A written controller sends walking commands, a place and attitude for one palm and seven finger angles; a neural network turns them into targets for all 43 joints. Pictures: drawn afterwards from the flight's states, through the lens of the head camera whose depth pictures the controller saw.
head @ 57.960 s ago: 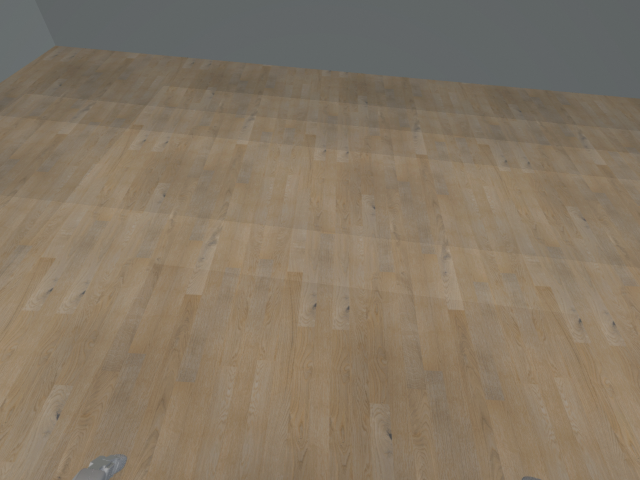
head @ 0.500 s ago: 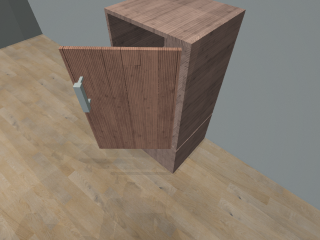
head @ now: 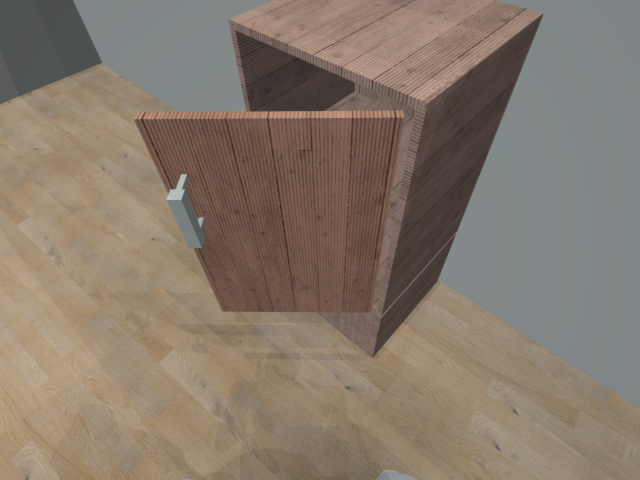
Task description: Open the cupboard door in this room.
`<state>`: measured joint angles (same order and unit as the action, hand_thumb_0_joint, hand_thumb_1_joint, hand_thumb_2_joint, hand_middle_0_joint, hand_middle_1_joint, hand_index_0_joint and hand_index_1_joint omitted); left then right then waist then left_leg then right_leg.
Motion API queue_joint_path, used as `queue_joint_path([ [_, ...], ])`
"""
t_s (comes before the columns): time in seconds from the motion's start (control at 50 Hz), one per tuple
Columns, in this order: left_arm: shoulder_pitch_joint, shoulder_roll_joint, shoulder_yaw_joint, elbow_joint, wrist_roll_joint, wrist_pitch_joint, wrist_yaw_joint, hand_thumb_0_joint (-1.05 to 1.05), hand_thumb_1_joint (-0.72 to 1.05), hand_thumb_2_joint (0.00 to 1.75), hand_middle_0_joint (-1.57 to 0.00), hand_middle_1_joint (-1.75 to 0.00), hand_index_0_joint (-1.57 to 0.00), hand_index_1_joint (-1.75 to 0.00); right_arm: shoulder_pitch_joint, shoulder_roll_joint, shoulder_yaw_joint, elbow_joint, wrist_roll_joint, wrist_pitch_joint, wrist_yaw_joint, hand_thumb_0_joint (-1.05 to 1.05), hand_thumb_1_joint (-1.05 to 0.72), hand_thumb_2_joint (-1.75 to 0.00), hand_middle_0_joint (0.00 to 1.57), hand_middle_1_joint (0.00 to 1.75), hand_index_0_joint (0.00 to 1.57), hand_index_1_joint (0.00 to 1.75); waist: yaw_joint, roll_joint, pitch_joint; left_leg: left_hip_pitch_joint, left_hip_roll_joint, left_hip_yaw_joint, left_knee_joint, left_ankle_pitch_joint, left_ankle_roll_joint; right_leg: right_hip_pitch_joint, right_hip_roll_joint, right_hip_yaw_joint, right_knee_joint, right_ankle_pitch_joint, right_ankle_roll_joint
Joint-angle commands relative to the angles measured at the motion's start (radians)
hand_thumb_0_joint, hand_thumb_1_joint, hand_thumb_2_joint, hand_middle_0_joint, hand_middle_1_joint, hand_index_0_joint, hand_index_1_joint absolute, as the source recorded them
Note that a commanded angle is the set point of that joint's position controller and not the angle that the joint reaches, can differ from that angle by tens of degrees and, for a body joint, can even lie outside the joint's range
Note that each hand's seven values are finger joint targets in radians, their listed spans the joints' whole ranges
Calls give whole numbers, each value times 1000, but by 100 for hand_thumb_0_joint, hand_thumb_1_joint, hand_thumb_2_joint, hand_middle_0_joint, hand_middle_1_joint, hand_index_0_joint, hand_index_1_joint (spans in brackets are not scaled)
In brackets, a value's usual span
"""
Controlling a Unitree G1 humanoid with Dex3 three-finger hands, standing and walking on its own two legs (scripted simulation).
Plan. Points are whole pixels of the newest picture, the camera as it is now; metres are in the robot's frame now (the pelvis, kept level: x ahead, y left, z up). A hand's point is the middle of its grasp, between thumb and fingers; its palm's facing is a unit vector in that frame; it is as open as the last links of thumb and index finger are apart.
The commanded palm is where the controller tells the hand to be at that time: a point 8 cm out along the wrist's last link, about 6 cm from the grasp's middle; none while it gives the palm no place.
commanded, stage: come to a stop and stand still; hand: left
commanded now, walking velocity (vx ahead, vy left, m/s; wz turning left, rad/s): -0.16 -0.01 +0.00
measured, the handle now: (190, 211) +0.53 +0.26 -0.02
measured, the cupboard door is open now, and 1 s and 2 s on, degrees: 41 41 41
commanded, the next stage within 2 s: look again from close up in 0.74 s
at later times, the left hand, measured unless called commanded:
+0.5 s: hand out of the picture +0.00 +0.21 -0.18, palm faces +0.08 -0.97 -0.24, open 7.4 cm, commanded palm none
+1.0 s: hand out of the picture -0.04 +0.16 -0.18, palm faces +0.00 -0.98 -0.21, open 7.3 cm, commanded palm none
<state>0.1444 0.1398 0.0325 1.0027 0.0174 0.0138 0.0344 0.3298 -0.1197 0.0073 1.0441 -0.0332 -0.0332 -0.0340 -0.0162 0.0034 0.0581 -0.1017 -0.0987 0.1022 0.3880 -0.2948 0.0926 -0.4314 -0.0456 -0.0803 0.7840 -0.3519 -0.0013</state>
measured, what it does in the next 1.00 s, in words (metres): steps on the spot: right foot, then left foot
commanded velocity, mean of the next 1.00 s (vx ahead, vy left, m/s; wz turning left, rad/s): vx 0.01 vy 0.00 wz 0.00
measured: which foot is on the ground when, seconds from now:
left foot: down 0.00-0.08, up 0.10-0.48, down 0.50-1.00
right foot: up 0.00-0.04, down 0.06-0.52, up 0.54-0.80, down 0.82-1.00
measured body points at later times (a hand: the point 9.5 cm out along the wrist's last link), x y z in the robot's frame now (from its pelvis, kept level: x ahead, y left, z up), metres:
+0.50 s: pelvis -0.03 +0.01 -0.01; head -0.03 +0.02 +0.44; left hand -0.01 +0.26 -0.16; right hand +0.02 -0.23 -0.15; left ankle -0.06 +0.13 -0.74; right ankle +0.05 -0.09 -0.74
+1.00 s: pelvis -0.04 -0.01 -0.01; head -0.02 -0.02 +0.44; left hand -0.04 +0.21 -0.16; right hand -0.06 -0.21 -0.17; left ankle -0.05 +0.10 -0.74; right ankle -0.03 -0.10 -0.74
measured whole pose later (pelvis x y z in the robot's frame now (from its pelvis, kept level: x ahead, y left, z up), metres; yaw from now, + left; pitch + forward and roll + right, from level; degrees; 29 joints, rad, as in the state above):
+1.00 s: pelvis -0.04 -0.01 -0.01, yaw +0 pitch -1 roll -1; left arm 0.29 0.12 0.00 1.10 0.01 -0.04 0.05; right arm 0.32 -0.13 -0.01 1.06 -0.02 -0.01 -0.02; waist -0.03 0.05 0.05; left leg -0.24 0.02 0.04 0.59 -0.32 0.01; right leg -0.27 0.04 -0.07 0.57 -0.29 -0.06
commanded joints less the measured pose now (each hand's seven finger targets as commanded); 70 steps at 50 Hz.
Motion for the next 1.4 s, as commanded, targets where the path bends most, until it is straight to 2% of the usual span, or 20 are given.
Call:
queue_joint_path([
  [0.0,133,82,13,-34,3,-19,17,0,90,90,-20,-30,-20,-30,63,-149,-45,-25,17,-2,-14,0,-90,-90,20,30,20,30,52,25,-65,42,310,-164,76,936,25,154,-6,28,-239,181,-14],
  [0.04,227,153,30,-15,11,-37,24,0,90,90,-20,-30,-20,-30,80,-123,-54,-35,29,3,-10,0,-90,-90,20,30,20,30,66,-123,-134,-126,183,-119,274,529,-50,363,-160,243,-254,768,-105],
  [0.08,243,198,28,-14,4,-41,21,0,90,90,-20,-30,-20,-30,54,-81,-54,-45,31,24,-10,0,-90,-90,20,30,20,30,68,-196,-158,-270,66,-107,541,-356,-95,398,-410,395,-319,1188,-302],
  [0.16,95,155,25,-71,4,-34,22,0,90,90,-20,-30,-20,-30,13,-62,-61,-27,25,67,8,0,-90,-90,20,30,20,30,14,-87,-82,-280,99,-130,692,-206,-121,187,-267,247,-416,753,-237],
  [0.24,92,194,50,-90,13,-26,15,0,90,90,-20,-30,-20,-30,-1,-67,-67,-43,14,78,23,0,-90,-90,20,30,20,30,28,-93,-88,-286,102,-91,623,-148,-137,154,-241,239,-464,455,-208],
  [0.34,128,223,59,-84,22,-14,4,0,90,90,-20,-30,-20,-30,-47,-72,-61,-82,16,64,30,0,-90,-90,20,30,20,30,61,-165,-91,-254,97,-61,410,-155,-124,171,-226,296,-506,131,-196],
  [0.44,88,184,47,-75,8,2,0,0,90,90,-20,-30,-20,-30,126,-73,-45,-22,15,39,24,0,-90,-90,20,30,20,30,-17,-115,-93,91,90,-36,3,-9,-89,-30,-113,209,-466,-186,-86],
  [0.48,102,75,17,-88,-4,6,-9,0,90,90,-20,-30,-20,-30,130,-161,-53,-33,-4,27,14,0,-90,-90,20,30,20,30,-14,246,-13,-40,352,-381,-232,-227,0,-99,34,58,-158,-141,-13],
  [0.52,78,92,19,-88,9,3,-16,0,90,90,-20,-30,-20,-30,31,-173,-45,-70,-9,23,6,0,-90,-90,20,30,20,30,6,206,76,-232,453,-475,-292,-241,106,-79,19,88,53,-95,-23],
  [0.6,149,62,17,-25,12,-2,-36,0,90,90,-20,-30,-20,-30,2,-147,-32,-60,1,3,-2,0,-90,-90,20,30,20,30,33,123,94,-197,324,-286,-237,-81,62,-71,29,66,180,9,-12],
  [0.72,116,34,3,-28,-1,-19,-26,0,90,90,-20,-30,-20,-30,103,-136,-36,-3,-2,5,-10,0,-90,-90,20,30,20,30,-7,127,55,-113,339,-281,-130,223,78,62,25,29,-118,-86,-5],
  [0.76,191,22,4,8,-4,-32,-22,0,90,90,-20,-30,-20,-30,104,-131,-36,11,6,7,-12,0,-90,-90,20,30,20,30,25,94,-5,-125,295,-238,-39,235,35,214,32,24,-328,63,0],
  [0.78,328,98,-6,105,4,-56,26,0,90,90,-20,-30,-20,-30,-99,-169,-41,-37,30,-11,7,0,-90,-90,20,30,20,30,120,38,63,-229,248,-96,209,202,-60,191,-66,153,-415,308,-10],
  [0.8,319,146,-3,74,2,-65,22,0,90,90,-20,-30,-20,-30,-49,-44,-26,-82,22,8,18,0,-90,-90,20,30,20,30,46,-126,51,-282,137,-78,297,-129,-88,147,-178,343,-512,217,-49],
  [0.84,236,162,-9,42,9,-80,5,0,90,90,-20,-30,-20,-30,44,-10,-18,-77,14,11,25,0,-90,-90,20,30,20,30,-1,-73,-84,-220,125,-60,347,-185,-95,216,-222,282,-480,328,-141],
  [0.88,207,117,0,42,3,-91,20,0,90,90,-20,-30,-20,-30,75,-36,-18,-38,20,8,23,0,-90,-90,20,30,20,30,-15,-221,-186,-218,134,-86,330,-135,-91,343,-164,253,-401,551,-151],
  [0.96,165,87,-14,37,-8,-63,18,0,90,90,-20,-30,-20,-30,99,-42,-13,3,16,0,11,0,-90,-90,20,30,20,30,-22,36,-78,-57,150,-114,65,77,-83,173,-84,186,-333,235,-94],
  [1.02,184,72,-17,45,-2,-45,15,0,90,90,-20,-30,-20,-30,42,-67,-12,-6,11,2,5,0,-90,-90,20,30,20,30,18,166,64,-206,228,-193,-17,88,-41,172,-19,140,-345,91,-58],
  [1.14,202,82,-24,65,-3,-54,6,0,90,90,-20,-30,-20,-30,58,-75,-6,13,16,5,3,0,-90,-90,20,30,20,30,4,-17,74,-153,186,-152,-16,59,-57,165,-46,180,-414,104,-62],
  [1.38,212,97,-19,69,-7,-58,5,0,90,90,-20,-30,-20,-30,55,-87,0,50,17,1,-1,0,-90,-90,20,30,20,30,8,-18,17,-117,181,-130,-16,109,-65,231,-66,183,-412,224,-67],
])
